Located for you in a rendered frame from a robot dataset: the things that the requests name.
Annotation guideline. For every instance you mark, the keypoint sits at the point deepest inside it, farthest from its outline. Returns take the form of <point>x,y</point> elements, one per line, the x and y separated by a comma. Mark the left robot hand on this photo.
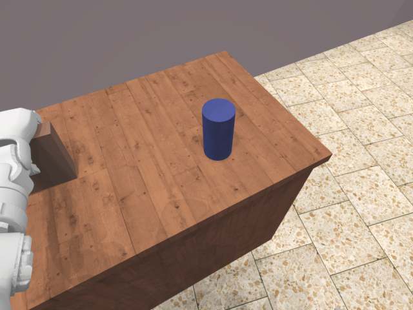
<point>22,123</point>

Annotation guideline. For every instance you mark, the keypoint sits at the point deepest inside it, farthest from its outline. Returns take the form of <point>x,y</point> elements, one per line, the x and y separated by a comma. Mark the sponge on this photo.
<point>51,157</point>

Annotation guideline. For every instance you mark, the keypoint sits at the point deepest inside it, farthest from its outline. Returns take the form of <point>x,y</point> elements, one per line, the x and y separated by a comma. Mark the robot left upper arm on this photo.
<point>15,266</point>

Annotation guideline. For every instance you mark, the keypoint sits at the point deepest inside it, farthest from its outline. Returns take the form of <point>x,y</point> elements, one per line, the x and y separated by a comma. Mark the table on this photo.
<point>149,214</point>

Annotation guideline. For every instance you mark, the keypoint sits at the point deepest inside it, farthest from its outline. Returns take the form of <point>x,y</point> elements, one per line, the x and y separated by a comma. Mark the left robot forearm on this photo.
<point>15,184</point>

